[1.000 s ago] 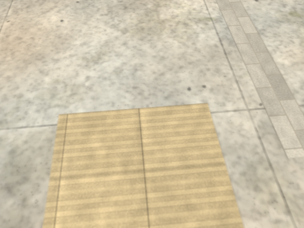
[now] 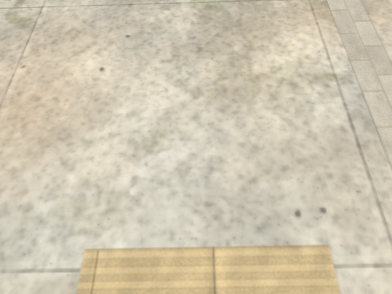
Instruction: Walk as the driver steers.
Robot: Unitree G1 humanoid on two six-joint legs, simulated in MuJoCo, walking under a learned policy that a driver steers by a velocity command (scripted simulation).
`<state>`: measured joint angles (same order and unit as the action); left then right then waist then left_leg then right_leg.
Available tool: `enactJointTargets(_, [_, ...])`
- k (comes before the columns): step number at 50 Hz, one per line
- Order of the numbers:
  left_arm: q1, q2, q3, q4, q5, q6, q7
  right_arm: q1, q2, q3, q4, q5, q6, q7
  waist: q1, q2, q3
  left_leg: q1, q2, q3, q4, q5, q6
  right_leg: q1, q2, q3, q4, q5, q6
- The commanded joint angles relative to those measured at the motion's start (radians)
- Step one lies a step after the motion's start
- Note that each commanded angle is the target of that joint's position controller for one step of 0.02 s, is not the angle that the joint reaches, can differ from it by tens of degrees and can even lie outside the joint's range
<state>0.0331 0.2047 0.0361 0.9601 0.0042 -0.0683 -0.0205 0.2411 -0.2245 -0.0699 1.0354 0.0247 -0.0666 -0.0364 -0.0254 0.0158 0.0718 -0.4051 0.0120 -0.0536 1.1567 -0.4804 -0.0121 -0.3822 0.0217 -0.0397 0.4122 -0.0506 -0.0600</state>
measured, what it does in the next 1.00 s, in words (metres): walks ahead: left foot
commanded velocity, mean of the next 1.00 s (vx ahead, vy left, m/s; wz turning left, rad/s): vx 0.06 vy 0.00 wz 0.00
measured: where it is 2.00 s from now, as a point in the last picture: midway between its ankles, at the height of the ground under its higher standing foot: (194, 235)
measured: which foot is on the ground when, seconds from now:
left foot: up 0.00-0.24, down 0.26-1.00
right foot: down 0.00-1.00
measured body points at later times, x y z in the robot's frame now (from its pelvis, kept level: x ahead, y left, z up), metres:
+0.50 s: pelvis +0.08 +0.01 +0.01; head +0.10 +0.02 +0.46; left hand +0.16 +0.26 -0.14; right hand +0.12 -0.24 -0.14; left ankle +0.09 +0.14 -0.74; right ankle +0.10 -0.09 -0.74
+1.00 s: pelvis +0.11 +0.02 +0.00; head +0.11 +0.03 +0.45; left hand +0.14 +0.28 -0.15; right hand +0.15 -0.23 -0.15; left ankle +0.09 +0.14 -0.73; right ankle +0.10 -0.09 -0.74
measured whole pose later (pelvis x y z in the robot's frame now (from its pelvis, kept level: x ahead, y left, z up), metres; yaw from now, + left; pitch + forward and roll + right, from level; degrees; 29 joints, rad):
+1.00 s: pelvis +0.11 +0.02 +0.00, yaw +0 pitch +0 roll +0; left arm 0.24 0.21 0.06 1.10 -0.02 -0.02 0.04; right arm 0.24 -0.19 -0.06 1.09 0.02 -0.04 -0.04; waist 0.00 0.00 0.00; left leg -0.24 0.01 0.02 0.63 -0.43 0.05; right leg -0.23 0.00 -0.04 0.54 -0.32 -0.05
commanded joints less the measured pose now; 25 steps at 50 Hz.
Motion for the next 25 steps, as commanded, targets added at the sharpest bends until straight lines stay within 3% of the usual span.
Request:
enactJointTargets(1, [0.01, 0.062, -0.002, -0.013, 0.019, 0.0, 0.009, 0.115, -0.016, -0.018, -0.016, -0.016, 0.027, -0.016, -0.03, -0.085, -0.185, 0.023, 0.077, -0.014, -0.08, 0.089, -0.025, 0.13, -0.251, 0.199, -0.159, 0.357, -0.194])
enactJointTargets(3, [0.014, 0.089, 0.001, 0.003, 0.03, 0.001, 0.018, 0.095, -0.018, -0.022, -0.023, -0.019, 0.039, -0.026, -0.037, -0.116, -0.174, 0.071, 0.066, 0.009, -0.24, 0.105, -0.038, 0.096, -0.224, 0.145, -0.159, 0.399, -0.204])
enactJointTargets(6, [0.035, 0.123, 0.007, 0.011, 0.023, 0.015, 0.035, 0.022, -0.028, -0.018, -0.035, -0.019, 0.06, -0.029, -0.017, -0.113, -0.18, 0.134, 0.055, 0.02, -0.408, 0.169, -0.044, 0.093, -0.221, 0.154, -0.184, 0.171, -0.197])
enactJointTargets(9, [0.04, 0.113, 0.004, 0.014, 0.01, 0.033, 0.044, -0.033, -0.048, -0.019, -0.042, -0.018, 0.079, -0.027, -0.007, -0.121, -0.121, 0.176, 0.054, 0.022, -0.541, 0.223, -0.031, 0.06, -0.218, 0.201, -0.236, -0.211, -0.169])
enactJointTargets(12, [0.083, 0.082, -0.006, 0.036, -0.008, 0.044, 0.046, -0.024, -0.053, -0.013, -0.03, -0.043, 0.077, -0.019, -0.022, -0.079, -0.067, 0.283, 0.07, 0.022, -0.742, 0.358, 0.003, 0.016, -0.174, 0.203, -0.231, -0.397, -0.084])
enactJointTargets(13, [0.108, 0.082, -0.005, 0.043, -0.006, 0.045, 0.044, -0.011, -0.073, -0.013, -0.028, -0.045, 0.074, -0.018, -0.01, -0.055, -0.058, 0.308, 0.102, 0.005, -0.763, 0.397, 0.019, 0.009, -0.153, 0.191, -0.205, -0.39, -0.052])
enactJointTargets(14, [0.153, 0.093, 0.004, 0.042, -0.006, 0.047, 0.045, -0.026, -0.135, -0.028, -0.017, -0.028, 0.074, -0.018, 0.043, 0.031, -0.038, 0.262, 0.083, 0.03, -0.727, 0.337, 0.04, 0.015, -0.098, 0.143, -0.218, -0.364, -0.03])
enactJointTargets(15, [0.121, 0.104, 0.005, 0.038, 0.0, 0.052, 0.051, -0.019, -0.1, -0.027, -0.007, -0.019, 0.069, -0.013, 0.016, 0.038, -0.033, 0.192, 0.067, 0.03, -0.757, 0.273, 0.043, 0.085, -0.079, 0.108, -0.187, -0.333, -0.017])
enactJointTargets(16, [0.108, 0.102, 0.007, 0.034, -0.002, 0.056, 0.055, -0.019, -0.065, -0.018, -0.001, -0.023, 0.063, -0.011, 0.017, 0.042, -0.039, 0.173, 0.067, 0.026, -0.782, 0.274, 0.036, 0.122, -0.073, 0.093, -0.155, -0.292, -0.015])
enactJointTargets(17, [0.113, 0.085, 0.004, 0.038, -0.004, 0.06, 0.059, -0.036, -0.062, -0.017, 0.0, -0.027, 0.057, -0.009, 0.026, 0.061, -0.048, 0.169, 0.069, 0.021, -0.796, 0.309, 0.027, 0.149, -0.069, 0.079, -0.128, -0.245, -0.018])
enactJointTargets(19, [0.133, 0.086, 0.007, 0.048, -0.001, 0.063, 0.06, -0.059, -0.069, -0.019, 0.0, -0.026, 0.045, -0.008, 0.045, 0.07, -0.071, 0.168, 0.074, 0.009, -0.794, 0.359, 0.034, 0.184, -0.045, 0.042, -0.076, -0.15, -0.013])
enactJointTargets(25, [0.125, 0.085, 0.012, 0.064, -0.006, 0.071, 0.057, -0.023, -0.068, -0.014, 0.016, -0.021, 0.04, -0.012, 0.034, 0.021, -0.095, 0.186, 0.067, 0.017, -0.774, 0.421, 0.048, 0.217, -0.053, 0.037, -0.032, -0.027, -0.011])
Velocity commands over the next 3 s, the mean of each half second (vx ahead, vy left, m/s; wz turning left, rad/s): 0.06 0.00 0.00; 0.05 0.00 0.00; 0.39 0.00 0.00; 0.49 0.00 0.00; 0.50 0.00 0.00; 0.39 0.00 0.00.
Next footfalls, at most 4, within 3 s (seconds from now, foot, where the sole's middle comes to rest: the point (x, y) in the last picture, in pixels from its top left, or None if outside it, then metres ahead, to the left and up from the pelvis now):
0.26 left None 0.13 0.14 -0.77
1.58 right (234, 262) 0.54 -0.09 -0.77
2.12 left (165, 185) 0.85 0.16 -0.77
2.68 right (222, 122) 1.16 -0.09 -0.77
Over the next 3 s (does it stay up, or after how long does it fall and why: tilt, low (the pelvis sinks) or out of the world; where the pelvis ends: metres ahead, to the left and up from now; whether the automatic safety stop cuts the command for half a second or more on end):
stays up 1.13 0.00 0.01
